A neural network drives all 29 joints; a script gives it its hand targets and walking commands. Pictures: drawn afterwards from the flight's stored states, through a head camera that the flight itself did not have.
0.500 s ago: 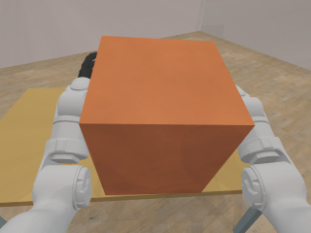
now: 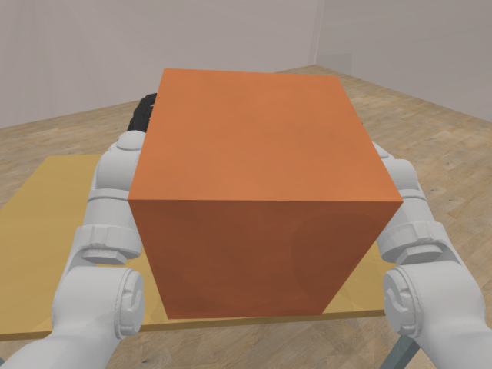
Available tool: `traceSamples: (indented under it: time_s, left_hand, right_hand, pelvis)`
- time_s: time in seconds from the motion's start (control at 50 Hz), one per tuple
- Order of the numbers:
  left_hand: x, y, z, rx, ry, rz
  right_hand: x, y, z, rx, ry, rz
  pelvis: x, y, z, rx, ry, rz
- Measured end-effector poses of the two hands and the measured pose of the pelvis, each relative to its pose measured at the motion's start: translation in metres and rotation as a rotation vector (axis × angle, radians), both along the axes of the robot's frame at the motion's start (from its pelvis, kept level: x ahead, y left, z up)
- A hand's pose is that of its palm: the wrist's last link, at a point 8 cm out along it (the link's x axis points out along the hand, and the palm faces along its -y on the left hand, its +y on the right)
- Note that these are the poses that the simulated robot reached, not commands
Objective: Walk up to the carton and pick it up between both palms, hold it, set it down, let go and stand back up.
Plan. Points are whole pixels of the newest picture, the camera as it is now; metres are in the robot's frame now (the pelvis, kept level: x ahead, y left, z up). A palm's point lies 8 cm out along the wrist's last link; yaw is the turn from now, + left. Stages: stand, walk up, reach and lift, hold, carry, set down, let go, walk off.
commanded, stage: hold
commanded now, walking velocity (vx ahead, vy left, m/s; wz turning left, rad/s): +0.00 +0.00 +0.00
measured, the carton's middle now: (249, 202) +0.32 +0.01 +0.18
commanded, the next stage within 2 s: set down in 1.02 s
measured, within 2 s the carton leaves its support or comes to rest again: neither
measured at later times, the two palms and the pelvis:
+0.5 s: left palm (136, 146) +0.40 +0.19 +0.24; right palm (343, 152) +0.40 -0.15 +0.22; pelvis +0.00 +0.00 +0.00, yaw +0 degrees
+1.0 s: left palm (138, 137) +0.39 +0.18 +0.26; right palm (354, 149) +0.39 -0.16 +0.24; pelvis +0.00 +0.00 +0.00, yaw +0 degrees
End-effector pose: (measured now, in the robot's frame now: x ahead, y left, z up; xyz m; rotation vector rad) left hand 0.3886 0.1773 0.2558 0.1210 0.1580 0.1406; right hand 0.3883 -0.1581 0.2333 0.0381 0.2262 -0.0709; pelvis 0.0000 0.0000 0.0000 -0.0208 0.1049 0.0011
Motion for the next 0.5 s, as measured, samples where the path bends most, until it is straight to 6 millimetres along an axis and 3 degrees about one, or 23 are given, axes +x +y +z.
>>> traceSamples:
  time_s: [0.24,0.5]
  left_hand:
    - [-0.006,0.007,0.007,-0.059,-0.019,-0.014]
    - [0.009,0.012,-0.017,-0.033,0.010,0.001]
  right_hand:
    - [-0.005,0.006,0.008,-0.013,-0.027,0.005]
    - [0.011,0.011,-0.008,-0.031,0.003,0.010]
  pelvis:
    - [-0.009,0.002,-0.001,-0.002,-0.013,0.000]
    - [-0.004,0.005,0.000,-0.002,-0.006,0.002]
